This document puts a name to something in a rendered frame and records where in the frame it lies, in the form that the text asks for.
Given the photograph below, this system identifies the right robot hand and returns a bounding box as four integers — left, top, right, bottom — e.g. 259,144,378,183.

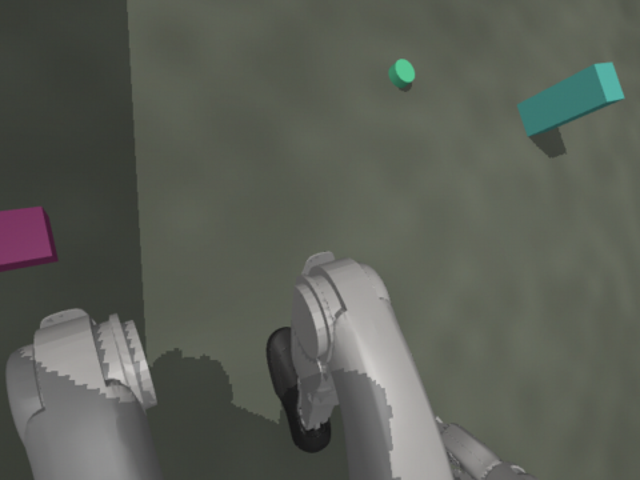
435,415,503,480

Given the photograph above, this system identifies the right robot foot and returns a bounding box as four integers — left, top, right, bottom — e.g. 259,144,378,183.
266,327,331,453

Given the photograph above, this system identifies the right robot arm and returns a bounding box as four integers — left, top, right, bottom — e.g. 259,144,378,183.
485,462,539,480

